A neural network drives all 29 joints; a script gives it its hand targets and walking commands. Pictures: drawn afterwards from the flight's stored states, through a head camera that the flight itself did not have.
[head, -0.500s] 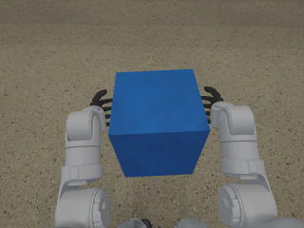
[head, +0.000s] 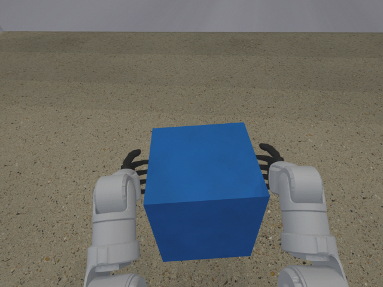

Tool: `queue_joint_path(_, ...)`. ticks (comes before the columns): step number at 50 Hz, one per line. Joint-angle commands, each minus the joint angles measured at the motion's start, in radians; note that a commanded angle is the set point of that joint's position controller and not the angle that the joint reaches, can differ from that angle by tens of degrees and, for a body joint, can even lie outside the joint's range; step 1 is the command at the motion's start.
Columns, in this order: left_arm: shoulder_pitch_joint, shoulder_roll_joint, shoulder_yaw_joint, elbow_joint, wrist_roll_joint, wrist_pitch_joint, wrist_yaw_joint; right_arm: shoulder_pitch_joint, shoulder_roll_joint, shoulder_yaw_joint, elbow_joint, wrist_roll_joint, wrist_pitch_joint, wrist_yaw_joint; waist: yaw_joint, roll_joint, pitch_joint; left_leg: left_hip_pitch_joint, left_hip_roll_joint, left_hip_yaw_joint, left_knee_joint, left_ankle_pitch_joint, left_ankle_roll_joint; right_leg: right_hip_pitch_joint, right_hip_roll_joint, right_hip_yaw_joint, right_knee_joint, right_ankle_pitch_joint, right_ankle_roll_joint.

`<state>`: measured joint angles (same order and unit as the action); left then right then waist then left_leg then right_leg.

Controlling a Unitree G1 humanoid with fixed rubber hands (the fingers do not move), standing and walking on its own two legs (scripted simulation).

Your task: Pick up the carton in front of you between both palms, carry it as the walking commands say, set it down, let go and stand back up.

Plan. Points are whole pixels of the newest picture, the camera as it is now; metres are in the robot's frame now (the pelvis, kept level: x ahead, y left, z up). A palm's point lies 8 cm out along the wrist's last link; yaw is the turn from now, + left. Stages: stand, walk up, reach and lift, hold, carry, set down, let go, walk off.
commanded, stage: carry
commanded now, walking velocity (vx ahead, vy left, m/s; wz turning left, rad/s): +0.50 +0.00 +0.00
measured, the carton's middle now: (202, 193) +0.32 +0.00 +0.01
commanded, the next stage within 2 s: hold in 1.96 s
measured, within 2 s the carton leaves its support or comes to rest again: neither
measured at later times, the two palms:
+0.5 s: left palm (134, 113) +0.54 +0.18 +0.08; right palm (242, 109) +0.53 -0.12 +0.09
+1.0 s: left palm (144, 92) +0.63 +0.16 +0.09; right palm (243, 90) +0.62 -0.14 +0.09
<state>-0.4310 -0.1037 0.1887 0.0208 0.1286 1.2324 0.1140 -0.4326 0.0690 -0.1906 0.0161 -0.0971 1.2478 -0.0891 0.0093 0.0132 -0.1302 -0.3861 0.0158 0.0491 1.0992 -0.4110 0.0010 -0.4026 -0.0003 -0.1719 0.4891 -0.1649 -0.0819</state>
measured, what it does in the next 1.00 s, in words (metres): walks ahead: left foot, then right foot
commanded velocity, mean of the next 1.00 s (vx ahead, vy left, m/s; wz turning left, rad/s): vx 0.09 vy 0.00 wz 0.00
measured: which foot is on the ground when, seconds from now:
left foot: up 0.00-0.36, down 0.38-1.00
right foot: down 0.00-0.40, up 0.42-0.58, down 0.60-1.00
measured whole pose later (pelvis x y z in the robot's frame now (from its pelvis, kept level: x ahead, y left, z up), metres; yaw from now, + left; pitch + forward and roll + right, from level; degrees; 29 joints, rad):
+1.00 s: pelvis +0.37 +0.02 +0.00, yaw -3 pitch +3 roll +0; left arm -0.18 -0.14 0.12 -0.22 0.14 1.22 0.08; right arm -0.18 0.14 -0.12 -0.23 -0.14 1.22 -0.08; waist 0.00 0.00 -0.18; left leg -0.31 0.06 0.19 0.57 -0.31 0.03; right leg -0.23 -0.05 -0.14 0.55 -0.37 0.00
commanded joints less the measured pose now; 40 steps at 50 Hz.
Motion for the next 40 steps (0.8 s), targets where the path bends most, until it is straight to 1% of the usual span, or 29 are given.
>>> queue_joint_path(1,-0.597,-1.109,-0.689,-0.237,-0.466,-0.014,-0.278,-0.575,1.150,0.698,-0.208,0.413,-0.036,0.236,0.004,-0.090,-0.305,-0.253,0.080,-0.043,-0.057,0.084,-0.016,0.450,-0.307,0.403,-0.260,0.109,-0.067)
queue_joint_path(3,-0.509,-1.101,-0.728,-0.311,-0.467,-0.023,-0.286,-0.471,1.149,0.734,-0.270,0.391,-0.053,0.225,0.004,-0.120,-0.320,-0.227,0.070,-0.007,-0.150,0.108,-0.031,0.452,-0.287,0.331,-0.288,0.118,-0.066)
queue_joint_path(6,-0.364,-1.051,-0.776,-0.388,-0.457,-0.035,-0.300,-0.323,1.105,0.780,-0.352,0.347,-0.073,0.212,0.007,-0.130,-0.300,-0.263,0.069,0.030,-0.285,0.184,-0.048,0.502,-0.272,0.268,-0.309,0.177,-0.066)
queue_joint_path(8,-0.312,-1.011,-0.783,-0.403,-0.470,-0.030,-0.306,-0.277,1.080,0.794,-0.373,0.355,-0.068,0.209,0.009,-0.137,-0.268,-0.265,0.070,0.051,-0.350,0.247,-0.048,0.506,-0.253,0.224,-0.310,0.218,-0.061)
queue_joint_path(10,-0.253,-0.960,-0.780,-0.416,-0.468,-0.020,-0.307,-0.227,1.031,0.794,-0.397,0.359,-0.057,0.211,0.011,-0.142,-0.232,-0.277,0.065,0.069,-0.409,0.298,-0.045,0.528,-0.239,0.193,-0.302,0.279,-0.056)
queue_joint_path(12,-0.212,-0.917,-0.772,-0.409,-0.453,-0.007,-0.305,-0.203,0.988,0.794,-0.402,0.363,-0.040,0.215,0.013,-0.140,-0.185,-0.268,0.047,0.096,-0.469,0.333,-0.037,0.534,-0.225,0.149,-0.263,0.435,-0.045)
queue_joint_path(14,-0.182,-0.882,-0.761,-0.394,-0.435,0.006,-0.300,-0.188,0.950,0.790,-0.394,0.365,-0.021,0.221,0.014,-0.151,-0.145,-0.221,0.016,0.129,-0.535,0.374,-0.026,0.522,-0.207,0.099,-0.210,0.618,-0.021)
queue_joint_path(15,-0.170,-0.868,-0.756,-0.383,-0.427,0.012,-0.296,-0.187,0.933,0.786,-0.389,0.367,-0.012,0.225,0.014,-0.160,-0.133,-0.178,0.002,0.147,-0.571,0.393,-0.021,0.510,-0.197,0.077,-0.179,0.666,-0.005)
queue_joint_path(16,-0.163,-0.856,-0.752,-0.373,-0.419,0.018,-0.293,-0.186,0.919,0.783,-0.383,0.368,-0.003,0.229,0.011,-0.167,-0.130,-0.109,-0.011,0.165,-0.610,0.418,-0.016,0.486,-0.190,0.058,-0.134,0.678,0.013)
queue_joint_path(17,-0.165,-0.847,-0.749,-0.366,-0.414,0.022,-0.291,-0.180,0.910,0.779,-0.372,0.368,0.004,0.233,-0.003,-0.156,-0.137,0.002,-0.030,0.194,-0.686,0.472,-0.010,0.442,-0.175,0.026,-0.048,0.687,0.039)
queue_joint_path(18,-0.169,-0.838,-0.745,-0.358,-0.409,0.027,-0.290,-0.182,0.903,0.774,-0.362,0.366,0.008,0.237,-0.015,-0.122,-0.155,0.155,-0.025,0.200,-0.764,0.580,-0.009,0.370,-0.151,-0.006,0.053,0.655,0.074)
queue_joint_path(19,-0.179,-0.834,-0.744,-0.352,-0.404,0.029,-0.290,-0.189,0.892,0.766,-0.354,0.363,0.013,0.241,-0.022,-0.093,-0.209,0.349,0.087,0.100,-0.739,0.779,0.000,0.248,-0.134,-0.003,0.161,0.448,0.116)
queue_joint_path(20,-0.212,-0.845,-0.756,-0.363,-0.413,0.036,-0.290,-0.190,0.887,0.752,-0.338,0.354,0.014,0.245,-0.018,0.089,-0.342,0.627,0.327,-0.144,-0.591,1.248,0.098,0.051,-0.092,0.034,0.370,-0.031,0.142)
queue_joint_path(21,-0.228,-0.860,-0.766,-0.362,-0.429,0.044,-0.291,-0.166,0.902,0.738,-0.296,0.351,0.007,0.245,-0.024,0.214,-0.395,0.704,0.397,-0.303,-0.639,1.290,0.228,-0.088,0.000,0.086,0.490,-0.383,0.148)
queue_joint_path(22,-0.228,-0.882,-0.769,-0.351,-0.435,0.039,-0.295,-0.143,0.927,0.737,-0.298,0.362,-0.001,0.247,-0.021,0.170,-0.372,0.620,0.391,-0.279,-0.699,1.136,0.232,-0.091,-0.031,0.152,0.516,-0.430,0.132)
queue_joint_path(23,-0.250,-0.913,-0.774,-0.351,-0.442,0.030,-0.299,-0.167,0.963,0.744,-0.311,0.371,-0.012,0.251,-0.018,0.142,-0.370,0.557,0.366,-0.239,-0.732,0.953,0.202,-0.073,-0.058,0.175,0.465,-0.432,0.114)
queue_joint_path(24,-0.276,-0.943,-0.781,-0.352,-0.448,0.019,-0.302,-0.200,0.996,0.752,-0.322,0.379,-0.020,0.255,-0.008,0.108,-0.331,0.456,0.332,-0.171,-0.766,0.814,0.162,-0.030,-0.085,0.169,0.326,-0.444,0.109)
queue_joint_path(25,-0.294,-0.963,-0.791,-0.360,-0.453,0.008,-0.301,-0.233,1.026,0.762,-0.337,0.389,-0.029,0.260,-0.003,0.118,-0.305,0.378,0.305,-0.124,-0.801,0.666,0.129,0.023,-0.084,0.147,0.199,-0.440,0.109)
queue_joint_path(26,-0.304,-0.978,-0.800,-0.367,-0.453,-0.001,-0.298,-0.249,1.044,0.768,-0.343,0.397,-0.036,0.263,-0.006,0.127,-0.307,0.332,0.283,-0.095,-0.823,0.546,0.115,0.081,-0.058,0.107,0.145,-0.377,0.108)
queue_joint_path(27,-0.298,-0.988,-0.808,-0.371,-0.449,-0.009,-0.295,-0.244,1.049,0.773,-0.347,0.401,-0.041,0.267,-0.011,0.131,-0.317,0.306,0.276,-0.072,-0.829,0.455,0.108,0.121,-0.051,0.088,0.116,-0.310,0.104)
queue_joint_path(28,-0.288,-0.991,-0.814,-0.376,-0.445,-0.017,-0.292,-0.235,1.047,0.778,-0.351,0.402,-0.047,0.269,-0.015,0.123,-0.336,0.287,0.270,-0.051,-0.826,0.380,0.102,0.154,-0.055,0.073,0.083,-0.246,0.099)
queue_joint_path(30,-0.267,-0.991,-0.817,-0.383,-0.435,-0.024,-0.288,-0.233,1.033,0.784,-0.362,0.403,-0.052,0.271,-0.014,0.094,-0.330,0.216,0.232,0.003,-0.805,0.243,0.078,0.235,-0.070,0.047,-0.025,-0.077,0.097)
queue_joint_path(31,-0.258,-0.980,-0.813,-0.389,-0.430,-0.023,-0.287,-0.231,1.022,0.785,-0.366,0.402,-0.051,0.272,-0.014,0.082,-0.307,0.166,0.211,0.020,-0.797,0.167,0.060,0.270,-0.092,0.056,-0.067,0.003,0.099)
queue_joint_path(32,-0.258,-0.974,-0.806,-0.390,-0.422,-0.020,-0.286,-0.252,1.006,0.789,-0.382,0.406,-0.046,0.273,-0.010,0.049,-0.262,0.171,0.186,0.047,-0.776,0.146,0.035,0.224,-0.136,0.101,-0.099,0.001,0.101)
queue_joint_path(33,-0.259,-0.952,-0.794,-0.387,-0.417,-0.011,-0.285,-0.246,1.003,0.790,-0.362,0.403,-0.039,0.272,-0.016,0.012,-0.239,0.161,0.167,0.044,-0.733,0.254,0.020,0.227,-0.184,0.136,-0.088,0.056,0.100)
queue_joint_path(34,-0.242,-0.940,-0.786,-0.367,-0.412,-0.006,-0.285,-0.241,0.984,0.791,-0.363,0.402,-0.031,0.271,-0.015,-0.033,-0.223,0.181,0.157,0.047,-0.703,0.378,0.015,0.205,-0.196,0.136,-0.063,0.112,0.096)
queue_joint_path(35,-0.212,-0.926,-0.774,-0.343,-0.408,0.001,-0.286,-0.226,0.964,0.785,-0.346,0.397,-0.023,0.268,-0.013,-0.040,-0.220,0.210,0.164,0.040,-0.663,0.487,0.015,0.194,-0.191,0.131,-0.052,0.172,0.093)
queue_joint_path(37,-0.171,-0.905,-0.758,-0.297,-0.396,0.008,-0.288,-0.194,0.940,0.774,-0.313,0.383,-0.013,0.265,-0.013,-0.031,-0.243,0.240,0.168,0.034,-0.603,0.630,0.019,0.203,-0.182,0.128,-0.025,0.291,0.088)
queue_joint_path(40,-0.175,-0.907,-0.750,-0.260,-0.394,0.009,-0.293,-0.194,0.939,0.765,-0.281,0.373,-0.009,0.264,-0.015,-0.032,-0.250,0.233,0.160,0.041,-0.561,0.710,0.016,0.219,-0.175,0.121,0.006,0.421,0.090)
